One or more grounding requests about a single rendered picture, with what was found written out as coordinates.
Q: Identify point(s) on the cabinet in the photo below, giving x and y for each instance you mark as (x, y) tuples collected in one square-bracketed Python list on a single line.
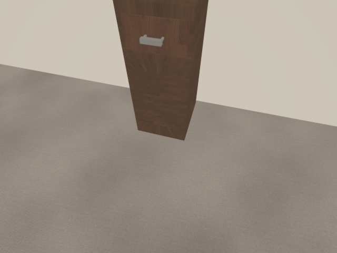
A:
[(164, 88)]

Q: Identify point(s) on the handle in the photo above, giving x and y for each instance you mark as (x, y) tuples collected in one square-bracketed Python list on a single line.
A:
[(151, 41)]

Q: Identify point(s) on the drawer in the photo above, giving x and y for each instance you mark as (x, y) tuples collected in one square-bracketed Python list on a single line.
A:
[(174, 31)]

